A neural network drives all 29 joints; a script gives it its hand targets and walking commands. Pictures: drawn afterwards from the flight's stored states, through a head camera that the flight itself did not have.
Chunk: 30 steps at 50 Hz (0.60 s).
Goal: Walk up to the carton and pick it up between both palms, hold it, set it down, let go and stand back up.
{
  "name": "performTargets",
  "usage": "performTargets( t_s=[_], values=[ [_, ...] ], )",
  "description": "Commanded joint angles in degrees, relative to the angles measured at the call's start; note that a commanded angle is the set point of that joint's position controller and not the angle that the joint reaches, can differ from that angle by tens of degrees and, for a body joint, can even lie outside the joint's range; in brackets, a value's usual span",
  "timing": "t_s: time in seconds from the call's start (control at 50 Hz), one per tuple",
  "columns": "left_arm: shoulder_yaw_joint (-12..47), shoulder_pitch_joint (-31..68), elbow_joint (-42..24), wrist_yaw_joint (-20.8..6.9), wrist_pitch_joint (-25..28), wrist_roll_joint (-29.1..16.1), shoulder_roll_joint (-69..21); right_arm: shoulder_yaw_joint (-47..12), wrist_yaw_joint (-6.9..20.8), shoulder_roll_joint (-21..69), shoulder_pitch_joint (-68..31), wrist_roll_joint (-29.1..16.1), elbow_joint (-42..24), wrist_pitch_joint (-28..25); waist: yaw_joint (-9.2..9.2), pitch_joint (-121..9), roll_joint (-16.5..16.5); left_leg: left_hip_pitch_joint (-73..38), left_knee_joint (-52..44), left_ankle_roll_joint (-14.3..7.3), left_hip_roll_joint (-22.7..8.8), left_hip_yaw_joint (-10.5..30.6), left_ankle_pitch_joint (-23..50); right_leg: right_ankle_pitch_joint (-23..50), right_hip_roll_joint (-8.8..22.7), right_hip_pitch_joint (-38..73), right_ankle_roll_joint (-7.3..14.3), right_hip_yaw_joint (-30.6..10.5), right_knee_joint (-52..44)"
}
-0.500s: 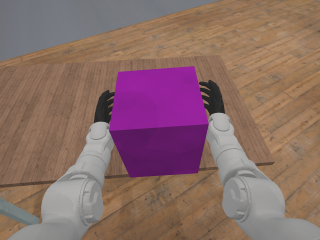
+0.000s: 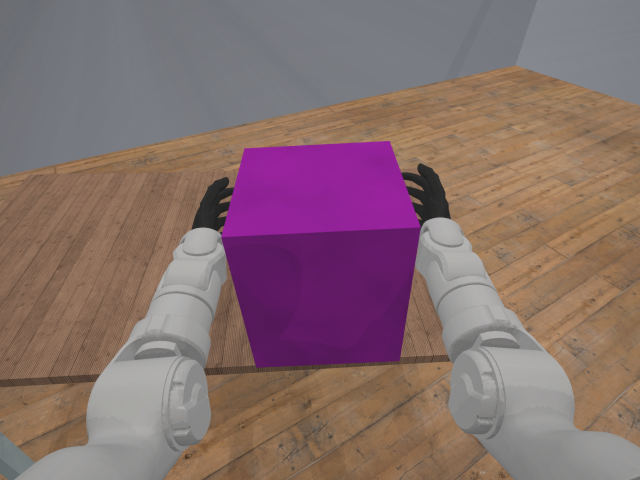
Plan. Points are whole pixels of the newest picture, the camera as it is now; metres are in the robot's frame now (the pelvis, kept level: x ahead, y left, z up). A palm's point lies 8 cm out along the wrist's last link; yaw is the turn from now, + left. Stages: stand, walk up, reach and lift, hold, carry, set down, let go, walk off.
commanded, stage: reach and lift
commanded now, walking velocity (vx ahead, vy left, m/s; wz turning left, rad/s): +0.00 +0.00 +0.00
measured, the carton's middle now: (322, 255) +0.40 +0.00 +0.09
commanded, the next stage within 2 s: hold in 1.42 s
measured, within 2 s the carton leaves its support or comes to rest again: neither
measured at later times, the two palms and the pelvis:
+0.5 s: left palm (195, 211) +0.38 +0.16 +0.18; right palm (431, 208) +0.39 -0.14 +0.18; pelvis +0.00 +0.00 +0.00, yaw +0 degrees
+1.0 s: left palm (198, 202) +0.38 +0.15 +0.20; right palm (442, 201) +0.38 -0.15 +0.20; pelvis +0.00 +0.00 +0.00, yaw +0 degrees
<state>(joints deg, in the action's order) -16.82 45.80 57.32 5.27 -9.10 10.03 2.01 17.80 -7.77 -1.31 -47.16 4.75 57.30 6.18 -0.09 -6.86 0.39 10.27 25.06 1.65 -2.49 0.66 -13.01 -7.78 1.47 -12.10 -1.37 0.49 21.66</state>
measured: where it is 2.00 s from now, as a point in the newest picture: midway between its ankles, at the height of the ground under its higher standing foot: outside the picture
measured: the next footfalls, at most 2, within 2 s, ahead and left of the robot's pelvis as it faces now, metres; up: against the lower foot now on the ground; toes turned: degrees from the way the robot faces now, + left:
none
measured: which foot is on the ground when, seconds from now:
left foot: down 0.00-1.00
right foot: down 0.00-1.00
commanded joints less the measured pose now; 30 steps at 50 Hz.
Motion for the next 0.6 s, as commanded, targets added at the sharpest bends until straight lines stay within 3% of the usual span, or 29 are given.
performTargets(
  t_s=[0.0, 0.04, 0.06, 0.08, 0.1, 0.12, 0.14, 0.16, 0.18, 0.2, 0.22, 0.24, 0.26, 0.28, 0.3, 0.34, 0.36, 0.38, 0.4, 0.44, 0.48, 0.52, 0.54, 0.58],
  values=[
    [14.1, 47.5, -17.9, -8.9, 0.6, -1.5, -38.9, -15.6, 10.5, 39.1, -41.4, -2.6, -8.8, -2.2, 2.41, -15.6, -3.3, 0.5, -10.2, 1.9, 5.2, -3.7, 5.5, 2.8, -4.9, 17.7, 0.3, 2.2, -4.9],
    [14.3, 45.9, -17.8, -8.2, 0.3, -2.1, -39.3, -17.4, 10.4, 38.2, -42.4, -3.8, -7.8, -2.0, 1.90, -17.4, -2.5, -1.6, -9.5, 2.0, 5.2, -3.2, 9.5, 5.5, -4.9, 18.0, 0.5, 1.9, -5.2],
    [16.0, 44.8, -19.6, -8.0, -0.7, -2.0, -40.9, -17.4, 10.3, 37.0, -42.0, -4.4, -8.5, -2.3, 3.25, -17.9, -3.2, -3.1, -8.4, 2.9, 4.9, -2.8, 12.8, 7.4, -5.4, 18.2, 0.5, 2.7, -5.4],
    [15.4, 43.9, -18.8, -8.0, -1.2, -1.3, -40.0, -18.3, 10.1, 36.3, -42.3, -4.4, -8.8, -2.1, 2.08, -18.4, -3.9, -3.7, -8.3, 3.1, 4.9, -2.9, 13.6, 8.7, -5.3, 19.5, 0.7, 2.4, -5.4],
    [16.3, 43.0, -22.1, -8.0, -1.4, -1.9, -39.9, -19.4, 9.9, 37.6, -39.4, -5.3, -9.2, -1.9, 2.93, -18.9, -2.0, -4.1, -7.7, 3.0, 5.0, -2.5, 17.2, 12.1, -5.5, 20.7, 0.2, 2.4, -5.0],
    [17.4, 43.7, -23.9, -7.9, -1.8, -2.0, -40.2, -19.9, 9.7, 36.3, -38.8, -5.7, -9.4, -1.8, 3.71, -20.4, -3.4, -6.1, -6.6, 3.8, 5.0, -2.5, 20.4, 13.9, -5.7, 20.9, 0.2, 2.9, -4.9],
    [16.9, 41.7, -23.6, -8.0, -2.6, -2.4, -39.8, -21.8, 9.3, 37.4, -39.6, -6.6, -11.5, -1.7, 2.82, -18.7, -1.1, -5.3, -6.6, 3.1, 5.4, -2.2, 21.1, 15.3, -5.4, 22.6, -0.2, 2.7, -5.0],
    [18.2, 41.2, -26.7, -8.0, -3.3, -2.3, -40.4, -22.5, 9.0, 36.9, -38.4, -7.2, -11.9, -1.5, 3.16, -20.8, -2.5, -7.0, -6.1, 3.8, 5.2, -2.1, 24.1, 17.5, -5.6, 23.0, -0.2, 2.8, -4.6],
    [17.4, 34.9, -22.0, -8.3, -5.2, -1.2, -40.0, -22.5, 8.6, 34.5, -35.5, -8.1, -11.2, -0.7, 3.45, -16.4, -1.9, -6.1, -6.4, 3.7, 5.1, -2.1, 22.6, 15.9, -5.7, 22.3, -0.3, 2.9, -5.5],
    [16.2, 35.0, -23.8, -8.6, -6.3, -1.1, -39.4, -24.0, 8.2, 34.6, -38.7, -8.5, -15.2, -0.7, 2.24, -16.1, 0.3, -5.5, -6.7, 3.1, 5.2, -1.9, 23.1, 17.5, -5.9, 24.3, -0.5, 2.7, -5.6],
    [14.8, 31.4, -19.9, -9.4, -8.4, 0.2, -38.2, -22.9, 7.9, 32.9, -35.1, -8.1, -12.5, 0.6, 2.55, -12.0, 1.1, -4.8, -7.6, 3.0, 5.3, -2.2, 19.3, 15.0, -5.4, 23.7, -0.7, 2.8, -6.3],
    [15.2, 32.0, -22.4, -9.6, -8.9, -0.2, -38.4, -22.9, 7.6, 33.0, -34.9, -7.9, -14.3, 0.7, 3.19, -12.2, 0.8, -4.6, -7.8, 3.2, 5.4, -2.3, 19.9, 16.0, -5.6, 24.4, -0.7, 3.0, -6.1],
    [13.7, 30.3, -21.4, -10.2, -10.2, 0.5, -37.1, -23.7, 7.4, 32.8, -35.5, -8.8, -15.0, 1.3, 1.94, -9.8, 1.3, -3.5, -8.5, 2.6, 5.6, -2.3, 17.8, 14.3, -5.4, 24.2, -0.8, 2.6, -6.6],
    [13.3, 31.3, -20.8, -10.7, -11.4, 1.4, -37.0, -23.5, 7.3, 32.6, -35.6, -9.0, -13.1, 2.4, 2.54, -7.4, 0.6, -3.4, -9.2, 2.3, 5.9, -2.7, 15.6, 12.4, -5.3, 22.9, -0.9, 2.5, -7.0],
    [15.5, 33.8, -25.7, -10.8, -11.5, -0.2, -38.1, -23.9, 7.3, 32.9, -35.9, -9.4, -15.3, 2.3, 3.55, -10.0, 0.8, -4.8, -8.7, 2.5, 5.6, -2.0, 17.4, 13.0, -5.7, 23.5, -0.7, 2.9, -6.9],
    [14.9, 34.6, -25.3, -10.9, -12.6, -0.6, -37.6, -24.6, 7.0, 33.8, -36.9, -10.4, -15.7, 3.1, 3.24, -9.4, 1.4, -3.2, -9.0, 2.3, 5.9, -2.4, 15.5, 12.6, -5.6, 24.0, -0.9, 2.4, -6.8],
    [16.3, 36.0, -29.2, -10.8, -12.6, -1.1, -37.9, -25.6, 6.9, 34.5, -36.6, -11.3, -17.6, 3.0, 3.53, -12.3, 1.4, -4.9, -8.5, 2.4, 5.7, -2.1, 18.3, 14.7, -5.8, 24.5, -0.9, 2.5, -6.5],
    [16.2, 35.6, -27.9, -11.2, -13.0, -0.9, -37.7, -24.5, 6.4, 34.0, -37.4, -11.2, -17.1, 3.3, 4.39, -9.4, 0.9, -3.7, -8.4, 2.3, 6.0, -2.4, 16.3, 13.7, -5.4, 24.2, -1.0, 2.3, -6.7],
    [18.5, 39.5, -32.5, -11.0, -12.3, -2.3, -39.2, -25.4, 6.5, 35.4, -40.3, -11.4, -20.3, 2.5, 4.65, -14.3, 0.6, -4.5, -7.7, 2.5, 6.0, -1.8, 17.2, 15.4, -5.8, 24.9, -1.0, 2.7, -6.1],
    [21.2, 37.7, -33.5, -10.8, -12.7, -3.9, -40.9, -27.0, 5.9, 35.0, -41.0, -13.1, -23.8, 2.2, 5.70, -16.4, -0.6, -5.2, -6.5, 3.2, 6.2, -1.3, 20.2, 17.8, -5.5, 25.4, -0.9, 2.9, -6.0],
    [23.0, 39.5, -34.1, -10.2, -13.3, -4.3, -42.6, -26.8, 6.4, 34.6, -42.9, -13.3, -23.2, 2.1, 5.73, -16.8, -2.2, -5.9, -6.6, 3.4, 5.4, -0.8, 18.8, 13.4, -6.1, 23.1, -0.2, 3.3, -6.2],
    [19.6, 36.6, -29.9, -10.7, -14.6, -2.4, -40.2, -24.1, 6.7, 33.1, -39.1, -11.7, -18.0, 3.5, 5.87, -9.9, 0.1, -3.4, -8.8, 2.1, 5.4, -1.0, 12.1, 8.4, -5.4, 21.0, -0.3, 3.2, -7.4],
    [18.1, 34.4, -27.4, -11.1, -15.8, -1.1, -40.7, -23.3, 6.6, 32.8, -39.1, -10.9, -19.7, 3.5, 4.98, -9.9, 0.6, -3.4, -9.5, 1.9, 5.1, -1.1, 10.4, 6.8, -5.6, 21.9, -0.2, 3.7, -7.7],
    [17.0, 34.9, -27.6, -11.5, -16.4, -0.7, -38.7, -22.9, 6.7, 32.7, -38.3, -10.2, -17.6, 4.2, 5.33, -7.3, 1.0, -2.5, -10.8, 1.1, 5.5, -1.7, 7.4, 4.9, -4.8, 21.3, -0.4, 3.5, -8.2]
  ],
)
